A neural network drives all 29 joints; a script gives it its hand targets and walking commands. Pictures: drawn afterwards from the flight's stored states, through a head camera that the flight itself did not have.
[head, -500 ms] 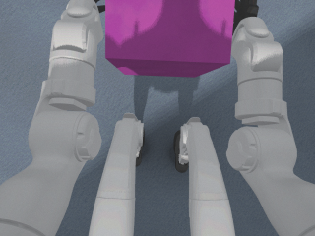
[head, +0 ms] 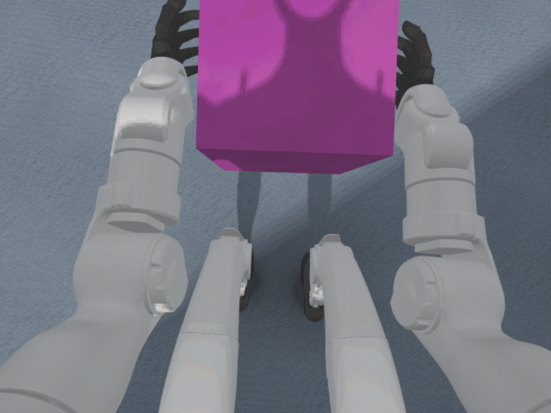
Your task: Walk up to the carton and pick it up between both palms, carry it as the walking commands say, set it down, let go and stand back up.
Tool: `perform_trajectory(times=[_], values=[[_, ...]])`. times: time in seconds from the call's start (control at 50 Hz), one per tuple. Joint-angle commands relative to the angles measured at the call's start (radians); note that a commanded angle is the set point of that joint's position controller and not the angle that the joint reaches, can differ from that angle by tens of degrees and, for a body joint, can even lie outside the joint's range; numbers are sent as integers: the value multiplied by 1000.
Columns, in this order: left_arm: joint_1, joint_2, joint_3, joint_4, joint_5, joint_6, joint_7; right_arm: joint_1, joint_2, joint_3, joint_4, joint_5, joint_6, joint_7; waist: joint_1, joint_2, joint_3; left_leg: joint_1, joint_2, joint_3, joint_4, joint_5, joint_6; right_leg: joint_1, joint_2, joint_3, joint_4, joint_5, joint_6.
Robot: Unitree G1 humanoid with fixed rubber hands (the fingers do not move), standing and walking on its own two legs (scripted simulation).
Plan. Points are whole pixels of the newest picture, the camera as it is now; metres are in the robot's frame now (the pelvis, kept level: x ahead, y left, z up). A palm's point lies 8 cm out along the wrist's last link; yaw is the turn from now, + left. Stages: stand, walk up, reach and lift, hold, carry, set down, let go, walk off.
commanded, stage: reach and lift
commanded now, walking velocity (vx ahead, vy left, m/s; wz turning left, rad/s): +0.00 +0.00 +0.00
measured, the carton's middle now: (289, 95) +0.50 +0.01 -0.08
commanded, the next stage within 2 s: none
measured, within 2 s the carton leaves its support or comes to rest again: neither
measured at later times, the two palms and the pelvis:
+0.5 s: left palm (109, 18) +0.46 +0.16 +0.13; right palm (476, 42) +0.46 -0.14 +0.12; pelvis +0.07 +0.00 +0.07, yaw +0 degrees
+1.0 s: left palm out of the picture +0.45 +0.15 +0.17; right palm (528, 38) +0.44 -0.15 +0.16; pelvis +0.12 +0.00 +0.11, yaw +0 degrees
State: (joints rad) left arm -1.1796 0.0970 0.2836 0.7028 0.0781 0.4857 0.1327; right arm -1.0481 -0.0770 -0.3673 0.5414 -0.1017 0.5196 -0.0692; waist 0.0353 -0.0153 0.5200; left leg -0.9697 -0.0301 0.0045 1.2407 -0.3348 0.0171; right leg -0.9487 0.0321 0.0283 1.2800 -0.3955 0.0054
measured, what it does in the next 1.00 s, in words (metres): rises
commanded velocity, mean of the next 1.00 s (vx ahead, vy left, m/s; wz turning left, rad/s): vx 0.00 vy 0.00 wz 0.00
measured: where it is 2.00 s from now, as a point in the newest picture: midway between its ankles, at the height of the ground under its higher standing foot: (276, 293)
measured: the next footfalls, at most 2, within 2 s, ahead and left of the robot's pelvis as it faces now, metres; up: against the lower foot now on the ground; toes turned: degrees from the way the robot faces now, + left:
none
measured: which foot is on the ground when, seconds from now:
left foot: down 0.00-1.00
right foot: down 0.00-1.00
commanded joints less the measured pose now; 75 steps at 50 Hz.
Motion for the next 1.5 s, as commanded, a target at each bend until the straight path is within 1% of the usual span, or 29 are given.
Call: perform_trajectory(times=[0.0, 0.04, 0.08, 0.22, 0.26, 0.32, 0.4, 0.44, 0.48, 0.54, 0.56, 0.64, 0.66, 0.7, 0.74, 0.78, 0.88, 0.98, 1.02, 1.08, 1.12, 1.16, 1.22, 1.28, 1.32, 1.36, 1.4, 1.44, 1.48], values=[[-508, -1307, -508, -159, -188, -20, -375, -849, 1220, 671, -194, 211, -74, 322, 22, -53, -2175, 671, -100, -61, -253, 145, 0, 410, 114, 21, -308, 72, -12], [-500, -1296, -511, -182, -192, -21, -372, -848, 1215, 686, -225, 220, -73, 318, 31, -54, -2193, 711, -99, -66, -267, 186, 0, 448, 111, 30, -321, 106, -10], [-490, -1302, -501, -159, -183, -20, -374, -842, 1217, 680, -207, 214, -73, 320, 35, -54, -2140, 703, -95, -66, -291, 147, 1, 450, 108, 33, -345, 68, -13], [-389, -1332, -429, -58, -121, -19, -387, -708, 1261, 587, -82, 141, -67, 335, 10, -55, -1827, 676, -83, -76, -369, 66, 16, 410, 94, 32, -439, 4, -23], [-320, -1342, -363, 22, -84, -14, -394, -645, 1272, 524, -10, 97, -61, 336, 5, -57, -1641, 618, -80, -71, -392, 17, 21, 372, 86, 37, -475, -41, -25], [-214, -1349, -278, 96, -38, 1, -400, -521, 1290, 435, 74, 37, -52, 337, -4, -54, -1346, 570, -70, -75, -435, 4, 25, 340, 77, 41, -524, -37, -32], [-72, -1282, -81, 227, 79, 36, -405, -353, 1234, 253, 231, -76, -25, 329, -1, -37, -930, 477, -54, -68, -528, -118, 21, 308, 47, 48, -594, -133, -39], [-50, -1273, -64, 232, 107, 52, -411, -312, 1203, 204, 260, -106, -14, 334, -15, -21, -895, 518, -48, -72, -567, -149, 16, 343, 45, 46, -624, -148, -42], [-57, -1281, -88, 194, 103, 55, -413, -296, 1190, 200, 242, -109, -13, 333, -21, -7, -932, 584, -48, -76, -594, -118, 10, 384, 46, 42, -641, -113, -42], [-34, -1313, -155, 128, 62, 50, -408, -248, 1190, 249, 170, -87, -18, 326, -35, 3, -974, 675, -48, -77, -620, 42, 4, 463, 52, 43, -664, 31, -44], [-13, -1326, -174, 112, 51, 46, -405, -245, 1194, 279, 130, -68, -23, 324, -29, 15, -993, 698, -50, -78, -621, 109, 2, 491, 54, 47, -667, 88, -46], [40, -1382, -339, -23, -30, 28, -390, -178, 1226, 435, -6, 16, -38, 320, -31, 27, -1128, 845, -49, -104, -637, 417, -11, 627, 69, 57, -685, 341, -41], [47, -1393, -386, -61, -45, 26, -385, -168, 1225, 467, -45, 36, -42, 321, -36, 37, -1154, 881, -46, -114, -637, 489, -19, 642, 76, 57, -689, 383, -39], [80, -1402, -454, -127, -71, 25, -372, -159, 1234, 545, -136, 79, -45, 317, -21, 41, -1191, 927, -44, -126, -633, 587, -26, 684, 78, 65, -691, 442, -33], [127, -1399, -505, -184, -87, 35, -357, -142, 1244, 611, -203, 111, -36, 311, -9, 43, -1196, 955, -43, -134, -638, 634, -32, 713, 79, 70, -699, 469, -28], [175, -1384, -516, -195, -84, 52, -348, -96, 1242, 638, -208, 115, -16, 308, -4, 37, -1156, 954, -39, -134, -655, 605, -33, 721, 73, 74, -718, 449, -27], [259, -1343, -481, -173, -49, 110, -347, 22, 1243, 617, -150, 93, 47, 312, -10, 25, -982, 910, -36, -127, -712, 452, -23, 718, 57, 73, -775, 361, -29], [234, -1333, -473, -207, -60, 151, -369, 14, 1272, 631, -192, 111, 84, 307, -11, 18, -923, 894, -42, -105, -740, 387, -13, 752, 43, 73, -809, 366, -25], [215, -1325, -474, -224, -70, 164, -376, -15, 1286, 652, -222, 130, 96, 304, -2, 15, -914, 894, -43, -93, -749, 361, -10, 768, 37, 73, -822, 355, -21], [184, -1317, -481, -240, -88, 181, -386, -49, 1297, 669, -250, 141, 114, 296, 0, 6, -901, 892, -46, -81, -758, 317, -8, 782, 30, 74, -838, 320, -18], [176, -1309, -478, -239, -91, 191, -389, -71, 1311, 677, -258, 149, 126, 295, 15, 0, -889, 894, -46, -73, -763, 284, -5, 779, 26, 77, -846, 282, -15], [143, -1303, -495, -267, -108, 200, -393, -91, 1325, 689, -268, 159, 139, 293, 16, -1, -894, 901, -47, -65, -772, 258, -5, 789, 23, 79, -859, 244, -12], [112, -1280, -466, -238, -101, 215, -398, -122, 1321, 657, -226, 146, 157, 290, 11, -19, -809, 893, -51, -55, -782, 154, -5, 739, 7, 94, -885, 101, -17], [56, -1249, -413, -176, -79, 221, -406, -175, 1294, 583, -143, 127, 160, 291, -4, -33, -712, 896, -63, -46, -771, 26, -4, 644, -10, 110, -913, -110, -33], [13, -1241, -399, -149, -82, 219, -409, -217, 1283, 553, -109, 125, 154, 288, -19, -41, -680, 904, -70, -42, -758, -13, -4, 602, -19, 118, -928, -187, -44], [8, -1240, -400, -137, -89, 215, -412, -235, 1281, 553, -104, 125, 148, 283, -21, -55, -693, 923, -70, -37, -752, -5, -5, 588, -25, 117, -936, -190, -45], [0, -1257, -421, -153, -104, 208, -412, -283, 1280, 579, -148, 138, 137, 278, -18, -62, -725, 937, -67, -40, -748, 19, -6, 595, -25, 113, -932, -154, -45], [-18, -1276, -456, -188, -124, 200, -408, -297, 1288, 605, -177, 150, 131, 278, -20, -58, -789, 946, -62, -45, -749, 42, -9, 613, -17, 106, -913, -105, -41], [-38, -1287, -503, -240, -143, 196, -404, -281, 1292, 626, -196, 159, 131, 279, -30, -30, -840, 950, -54, -53, -755, 63, -12, 643, -7, 97, -892, -45, -38]])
